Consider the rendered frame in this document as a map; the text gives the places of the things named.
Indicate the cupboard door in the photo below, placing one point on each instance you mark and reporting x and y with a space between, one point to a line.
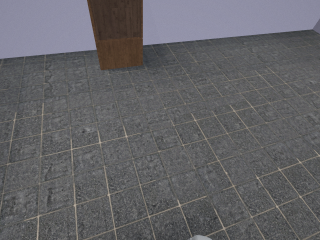
116 19

